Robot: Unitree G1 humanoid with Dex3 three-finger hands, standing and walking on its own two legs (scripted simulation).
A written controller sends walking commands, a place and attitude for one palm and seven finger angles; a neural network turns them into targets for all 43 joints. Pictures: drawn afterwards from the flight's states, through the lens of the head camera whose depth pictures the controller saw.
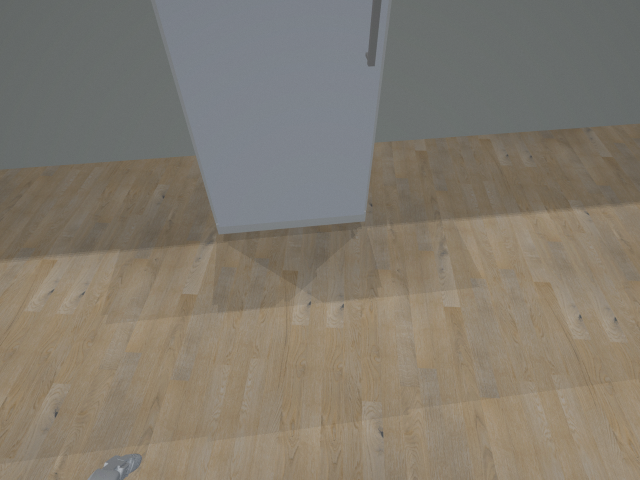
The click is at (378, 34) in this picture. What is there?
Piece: fridge door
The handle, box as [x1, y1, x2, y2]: [365, 0, 381, 66]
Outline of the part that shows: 381,0 373,0 372,3 369,47 365,55 367,58 368,66 374,65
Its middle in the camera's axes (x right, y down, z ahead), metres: +0.14 -0.68 +0.95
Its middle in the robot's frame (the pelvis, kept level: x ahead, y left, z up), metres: +1.20 -0.07 +0.22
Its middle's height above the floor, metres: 0.99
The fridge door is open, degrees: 0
